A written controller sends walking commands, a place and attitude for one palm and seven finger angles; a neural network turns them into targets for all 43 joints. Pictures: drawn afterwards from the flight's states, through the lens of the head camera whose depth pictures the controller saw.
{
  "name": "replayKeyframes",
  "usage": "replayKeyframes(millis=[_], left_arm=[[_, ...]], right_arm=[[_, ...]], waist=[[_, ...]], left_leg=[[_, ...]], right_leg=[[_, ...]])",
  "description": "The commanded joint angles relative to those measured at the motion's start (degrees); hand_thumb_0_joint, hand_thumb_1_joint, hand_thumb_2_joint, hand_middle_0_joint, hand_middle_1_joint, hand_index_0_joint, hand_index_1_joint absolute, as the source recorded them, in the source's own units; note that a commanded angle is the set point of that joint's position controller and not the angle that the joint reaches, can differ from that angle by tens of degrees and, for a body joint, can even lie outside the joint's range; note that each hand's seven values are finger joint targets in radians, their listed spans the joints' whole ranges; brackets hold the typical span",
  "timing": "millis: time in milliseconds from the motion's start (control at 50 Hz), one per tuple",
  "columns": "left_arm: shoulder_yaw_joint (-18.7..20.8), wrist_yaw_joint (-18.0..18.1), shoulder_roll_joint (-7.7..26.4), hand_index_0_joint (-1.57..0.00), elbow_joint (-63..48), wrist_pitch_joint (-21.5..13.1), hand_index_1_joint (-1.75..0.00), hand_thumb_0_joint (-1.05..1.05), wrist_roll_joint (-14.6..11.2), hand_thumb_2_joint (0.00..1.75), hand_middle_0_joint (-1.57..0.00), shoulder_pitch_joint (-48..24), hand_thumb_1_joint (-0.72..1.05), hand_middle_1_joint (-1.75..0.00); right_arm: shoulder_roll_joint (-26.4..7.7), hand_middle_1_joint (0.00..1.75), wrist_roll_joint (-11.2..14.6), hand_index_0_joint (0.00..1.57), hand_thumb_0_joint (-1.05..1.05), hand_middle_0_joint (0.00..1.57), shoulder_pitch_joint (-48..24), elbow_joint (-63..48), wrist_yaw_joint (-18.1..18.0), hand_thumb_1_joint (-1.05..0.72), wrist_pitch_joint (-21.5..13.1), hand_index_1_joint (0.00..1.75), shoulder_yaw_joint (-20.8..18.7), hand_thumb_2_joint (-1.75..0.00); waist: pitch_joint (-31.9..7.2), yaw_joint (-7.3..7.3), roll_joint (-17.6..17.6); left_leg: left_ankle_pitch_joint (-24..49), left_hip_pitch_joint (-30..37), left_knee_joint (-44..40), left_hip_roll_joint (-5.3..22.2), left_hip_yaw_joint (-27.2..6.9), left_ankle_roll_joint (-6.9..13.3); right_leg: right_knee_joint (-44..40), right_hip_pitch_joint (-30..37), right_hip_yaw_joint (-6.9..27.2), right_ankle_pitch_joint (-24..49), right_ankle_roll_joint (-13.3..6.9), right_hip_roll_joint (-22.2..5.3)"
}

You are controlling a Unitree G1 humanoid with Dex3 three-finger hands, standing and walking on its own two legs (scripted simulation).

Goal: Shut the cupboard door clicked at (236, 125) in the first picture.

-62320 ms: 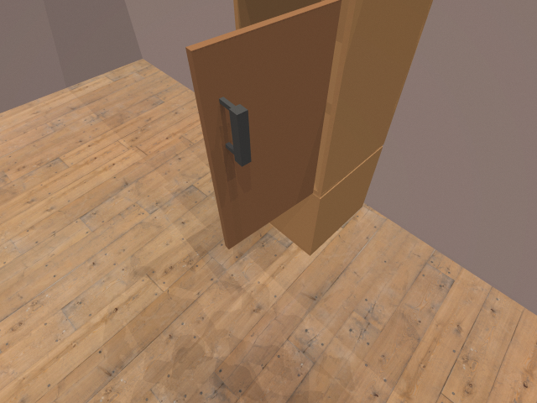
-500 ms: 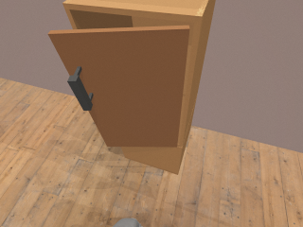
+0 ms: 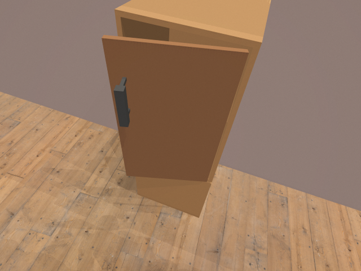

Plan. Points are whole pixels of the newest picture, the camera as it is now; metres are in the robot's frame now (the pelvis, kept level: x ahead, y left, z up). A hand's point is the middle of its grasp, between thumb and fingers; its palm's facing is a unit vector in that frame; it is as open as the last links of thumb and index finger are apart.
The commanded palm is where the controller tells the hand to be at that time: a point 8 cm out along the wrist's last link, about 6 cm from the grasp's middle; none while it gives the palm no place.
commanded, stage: come to a stop and stand still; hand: left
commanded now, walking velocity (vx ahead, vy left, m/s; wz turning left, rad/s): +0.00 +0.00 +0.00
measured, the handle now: (124, 102) +0.51 +0.21 +0.08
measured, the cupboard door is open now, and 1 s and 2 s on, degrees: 17 17 17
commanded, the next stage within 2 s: look again from close up in 0.42 s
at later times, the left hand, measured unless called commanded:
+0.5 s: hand out of the picture +0.00 +0.17 -0.18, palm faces +0.02 -0.99 -0.14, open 7.3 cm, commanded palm none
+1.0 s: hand out of the picture +0.06 +0.18 -0.17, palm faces +0.00 -0.96 -0.26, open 7.3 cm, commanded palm none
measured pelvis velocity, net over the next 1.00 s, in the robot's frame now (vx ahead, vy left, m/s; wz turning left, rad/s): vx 0.04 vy -0.01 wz -0.01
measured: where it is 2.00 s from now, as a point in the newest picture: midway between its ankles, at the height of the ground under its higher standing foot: outside the picture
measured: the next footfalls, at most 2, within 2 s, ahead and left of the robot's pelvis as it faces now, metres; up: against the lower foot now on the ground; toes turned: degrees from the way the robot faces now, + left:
none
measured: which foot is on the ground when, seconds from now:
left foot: down 0.00-1.00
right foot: down 0.00-1.00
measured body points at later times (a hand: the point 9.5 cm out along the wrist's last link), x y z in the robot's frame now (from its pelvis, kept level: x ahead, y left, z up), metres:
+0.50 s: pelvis +0.02 +0.01 +0.00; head +0.02 +0.03 +0.45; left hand +0.00 +0.22 -0.17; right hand -0.01 -0.20 -0.15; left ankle -0.02 +0.13 -0.74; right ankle +0.03 -0.13 -0.74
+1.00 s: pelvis +0.04 -0.01 -0.01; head +0.06 -0.04 +0.44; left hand +0.06 +0.23 -0.15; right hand +0.05 -0.23 -0.18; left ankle -0.02 +0.13 -0.74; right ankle +0.03 -0.13 -0.74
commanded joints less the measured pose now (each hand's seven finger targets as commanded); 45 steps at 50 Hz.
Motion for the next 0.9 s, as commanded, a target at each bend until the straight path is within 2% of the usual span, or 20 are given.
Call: replayKeyframes(millis=[0,40,60,160,240,300,360,420,460,480,500,520,540,560,600,640,680,720,760,880], left_arm=[[0.15,0.23,3.76,-0.20,-0.78,-0.94,-0.30,0.00,-0.12,0.90,-0.20,2.40,0.90,-0.30],[-0.07,0.21,3.24,-0.20,0.04,-1.08,-0.30,0.00,-0.08,0.90,-0.20,2.81,0.90,-0.30],[-0.15,0.26,3.07,-0.20,0.20,-1.12,-0.30,0.00,-0.02,0.90,-0.20,3.07,0.90,-0.30],[-0.55,0.50,2.20,-0.20,1.24,-1.67,-0.30,0.00,-0.19,0.90,-0.20,4.09,0.90,-0.30],[-0.86,0.76,1.66,-0.20,2.09,-2.08,-0.30,0.00,-0.46,0.90,-0.20,4.88,0.90,-0.30],[-0.87,0.92,1.37,-0.20,2.44,-2.10,-0.30,0.00,-0.49,0.90,-0.20,5.13,0.90,-0.30],[-0.86,1.04,1.13,-0.20,2.60,-2.17,-0.30,0.00,-0.46,0.90,-0.20,5.39,0.90,-0.30],[-0.97,1.08,0.91,-0.20,2.90,-2.16,-0.30,0.00,-0.57,0.90,-0.20,5.52,0.90,-0.30],[-0.95,1.11,0.97,-0.20,2.73,-2.14,-0.30,0.00,-0.53,0.90,-0.20,5.42,0.90,-0.30],[-0.90,1.11,0.82,-0.20,2.74,-2.16,-0.30,0.00,-0.51,0.90,-0.20,5.46,0.90,-0.30],[-1.65,3.44,3.27,-0.20,3.66,-3.89,-0.30,0.00,0.04,0.90,-0.20,7.30,0.90,-0.30],[-0.89,2.83,5.24,-0.20,1.39,-3.90,-0.30,0.00,-0.32,0.90,-0.20,6.67,0.90,-0.30],[-1.27,2.18,4.05,-0.20,1.24,-3.58,-0.30,0.00,-0.39,0.90,-0.20,5.75,0.90,-0.30],[-1.55,1.87,3.83,-0.20,1.15,-3.66,-0.30,0.00,-0.31,0.90,-0.20,5.17,0.90,-0.30],[-1.56,1.42,2.64,-0.20,0.90,-3.40,-0.30,0.00,-0.25,0.90,-0.20,4.93,0.90,-0.30],[-1.73,1.18,2.07,-0.20,0.70,-3.37,-0.30,0.00,-0.39,0.90,-0.20,3.73,0.90,-0.30],[-1.62,1.01,2.12,-0.20,0.51,-3.37,-0.30,0.00,-0.42,0.90,-0.20,2.78,0.90,-0.30],[-1.64,1.06,2.61,-0.20,0.45,-3.46,-0.30,0.00,-0.58,0.90,-0.20,2.84,0.90,-0.30],[-1.33,1.04,3.19,-0.20,0.43,-3.46,-0.30,0.00,-0.57,0.90,-0.20,2.37,0.90,-0.30],[-0.86,1.06,5.07,-0.20,0.09,-3.80,-0.30,0.00,-0.73,0.90,-0.20,1.88,0.90,-0.30]], right_arm=[[-8.22,0.30,0.04,0.20,0.00,0.20,1.22,-1.71,-0.99,-0.90,-1.34,0.30,-1.53,-0.90],[-7.93,0.30,0.11,0.20,0.00,0.20,2.43,-1.44,-1.11,-0.90,-1.48,0.30,-1.59,-0.90],[-7.60,0.30,0.29,0.20,0.00,0.20,3.05,-1.42,-1.16,-0.90,-1.50,0.30,-1.69,-0.90],[-6.41,0.30,0.50,0.20,0.00,0.20,5.60,-0.51,-1.34,-0.90,-1.99,0.30,-1.53,-0.90],[-5.40,0.30,0.54,0.20,0.00,0.20,7.34,0.54,-1.60,-0.90,-2.49,0.30,-1.19,-0.90],[-4.72,0.30,0.59,0.20,0.00,0.20,8.08,1.23,-1.77,-0.90,-2.61,0.30,-1.07,-0.90],[-4.26,0.30,0.67,0.20,0.00,0.20,8.82,1.69,-1.84,-0.90,-2.51,0.30,-1.00,-0.90],[-3.88,0.30,0.53,0.20,0.00,0.20,8.95,2.08,-1.91,-0.90,-2.51,0.30,-0.93,-0.90],[-3.64,0.30,0.65,0.20,0.00,0.20,9.13,2.18,-1.88,-0.90,-2.42,0.30,-0.93,-0.90],[-3.50,0.30,0.54,0.20,0.00,0.20,9.08,2.24,-1.88,-0.90,-2.41,0.30,-1.02,-0.90],[-6.45,0.30,0.88,0.20,0.00,0.20,2.56,-1.90,-0.86,-0.90,-3.68,0.30,-0.63,-0.90],[-3.50,0.30,0.16,0.20,0.00,0.20,6.21,-3.26,-0.84,-0.90,-3.53,0.30,-0.61,-0.90],[-3.48,0.30,-0.01,0.20,0.00,0.20,6.51,-2.92,-1.03,-0.90,-3.87,0.30,-0.58,-0.90],[-3.61,0.30,-0.22,0.20,0.00,0.20,7.48,-3.10,-0.90,-0.90,-4.03,0.30,-0.36,-0.90],[-4.49,0.30,-0.06,0.20,0.00,0.20,7.36,-4.24,-1.06,-0.90,-3.95,0.30,-0.55,-0.90],[-5.15,0.30,0.13,0.20,0.00,0.20,7.88,-4.61,-1.18,-0.90,-3.68,0.30,-0.58,-0.90],[-5.36,0.30,-0.01,0.20,0.00,0.20,8.11,-4.44,-1.12,-0.90,-3.68,0.30,-0.52,-0.90],[-5.80,0.30,0.03,0.20,0.00,0.20,7.80,-4.05,-1.10,-0.90,-3.57,0.30,-0.46,-0.90],[-5.66,0.30,-0.07,0.20,0.00,0.20,7.60,-3.53,-1.10,-0.90,-3.58,0.30,-0.42,-0.90],[-6.41,0.30,-0.11,0.20,0.00,0.20,6.27,-2.67,-1.09,-0.90,-3.29,0.30,-0.38,-0.90]], waist=[[5.76,-0.19,11.42],[5.78,-0.49,9.25],[6.42,-0.45,6.75],[4.94,-1.02,3.81],[2.79,-1.46,3.32],[3.32,-1.61,3.67],[4.17,-1.68,2.68],[4.55,-1.72,3.94],[5.25,-1.63,2.85],[5.14,-1.72,3.54],[4.47,-0.69,10.48],[0.38,-2.41,13.49],[2.23,-1.95,15.63],[1.23,-1.75,15.36],[-0.66,-1.82,11.63],[1.35,-2.46,4.10],[3.39,-2.46,2.23],[4.11,-2.57,0.77],[4.80,-2.52,2.52],[2.35,-2.46,1.03]], left_leg=[[-11.36,-11.77,-13.92,5.66,-5.97,2.07],[-11.02,-11.30,-13.95,5.53,-5.92,2.06],[-10.33,-11.03,-14.02,5.62,-5.93,2.26],[-3.69,-7.86,-11.76,4.97,-4.60,2.15],[4.48,-4.25,-9.33,4.61,-3.46,1.93],[7.04,-3.69,-8.73,4.76,-2.90,1.86],[7.56,-3.73,-8.35,4.70,-2.45,1.89],[7.29,-3.70,-8.19,4.45,-2.34,1.75],[6.60,-4.08,-8.19,4.38,-2.36,1.87],[6.76,-3.96,-8.02,4.27,-2.17,1.71],[16.94,-6.88,2.17,5.11,0.41,0.50],[6.23,-7.04,-0.49,2.15,-1.37,0.61],[6.55,-7.72,-2.91,3.41,-2.33,1.40],[8.20,-8.44,-2.87,4.55,-3.19,1.78],[8.05,-6.69,-2.87,4.93,-4.03,2.71],[7.31,-6.56,-2.62,4.65,-4.34,3.12],[7.90,-6.99,-3.38,4.30,-4.24,3.19],[8.18,-5.81,-3.29,3.82,-3.82,3.08],[9.80,-5.27,-3.80,3.74,-3.24,2.96],[9.94,-2.94,-3.13,3.09,-2.02,2.40]], right_leg=[[-3.19,4.11,2.73,-1.18,-1.43,-1.92],[-3.27,4.04,2.60,-0.46,-1.27,-2.06],[-3.61,3.76,2.51,-0.47,-1.20,-2.09],[-4.58,3.39,3.30,1.86,-1.14,-2.83],[-4.74,3.21,3.77,4.83,-1.37,-3.65],[-4.50,2.99,3.65,5.80,-1.45,-3.70],[-4.77,3.06,3.56,6.06,-1.56,-3.64],[-4.68,2.70,3.86,5.96,-1.66,-3.74],[-4.96,2.63,3.71,5.40,-1.66,-3.58],[-4.95,2.62,3.80,5.72,-1.69,-3.77],[0.05,1.76,4.39,20.01,-2.09,-6.71],[1.90,3.42,5.03,10.20,-3.08,-6.13],[2.45,1.22,4.01,2.29,-3.36,-4.73],[3.15,1.75,2.80,0.18,-3.21,-3.58],[3.40,1.35,2.19,-0.30,-2.91,-2.80],[2.75,-0.18,2.83,0.74,-2.84,-2.80],[2.83,-0.88,3.02,1.74,-2.75,-2.93],[2.20,-1.65,3.74,3.34,-2.76,-3.33],[2.60,-1.64,3.59,4.97,-2.79,-3.38],[1.97,0.28,4.78,10.89,-3.16,-4.20]])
